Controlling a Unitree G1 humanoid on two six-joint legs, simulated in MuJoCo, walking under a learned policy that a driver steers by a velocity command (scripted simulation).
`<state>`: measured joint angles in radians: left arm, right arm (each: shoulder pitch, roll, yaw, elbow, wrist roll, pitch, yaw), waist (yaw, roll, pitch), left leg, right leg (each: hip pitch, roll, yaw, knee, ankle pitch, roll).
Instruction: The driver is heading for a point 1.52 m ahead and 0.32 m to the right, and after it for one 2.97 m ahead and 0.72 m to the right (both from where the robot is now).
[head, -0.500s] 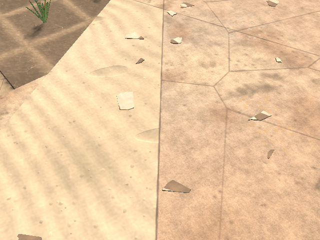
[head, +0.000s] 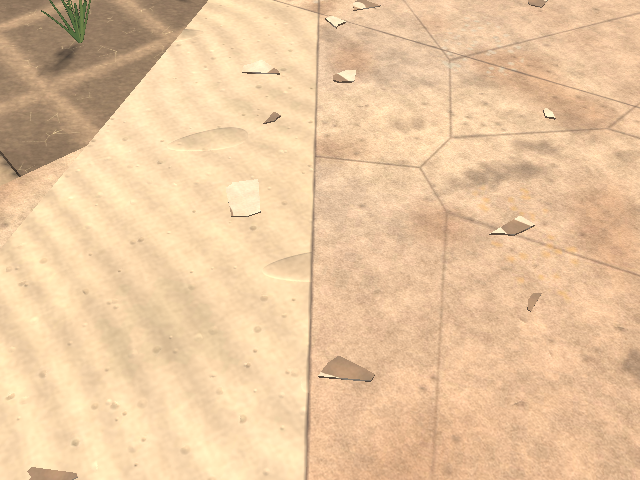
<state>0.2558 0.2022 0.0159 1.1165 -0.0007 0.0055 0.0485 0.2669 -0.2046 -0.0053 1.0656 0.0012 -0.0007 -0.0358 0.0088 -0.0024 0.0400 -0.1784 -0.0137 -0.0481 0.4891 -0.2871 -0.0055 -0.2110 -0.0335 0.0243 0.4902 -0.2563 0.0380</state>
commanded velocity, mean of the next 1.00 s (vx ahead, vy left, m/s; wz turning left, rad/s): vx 0.28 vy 0.00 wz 0.00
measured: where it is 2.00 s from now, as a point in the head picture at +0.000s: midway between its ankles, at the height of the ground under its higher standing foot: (342, 334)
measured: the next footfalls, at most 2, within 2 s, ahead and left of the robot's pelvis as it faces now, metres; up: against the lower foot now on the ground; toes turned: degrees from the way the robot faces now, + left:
left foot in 0.90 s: +0.42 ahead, +0.10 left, +0.00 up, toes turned +2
right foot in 1.46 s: +0.74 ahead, -0.13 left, +0.00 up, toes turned -3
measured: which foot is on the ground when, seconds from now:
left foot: down 0.00-0.50, up 0.52-0.88, down 0.90-1.00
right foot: down 0.00-0.90, up 0.92-1.00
